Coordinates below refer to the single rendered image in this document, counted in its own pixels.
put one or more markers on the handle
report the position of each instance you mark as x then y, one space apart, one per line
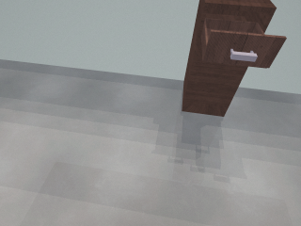
244 56

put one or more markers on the drawer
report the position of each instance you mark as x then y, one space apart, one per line
218 36

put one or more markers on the cabinet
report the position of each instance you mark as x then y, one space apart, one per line
208 88

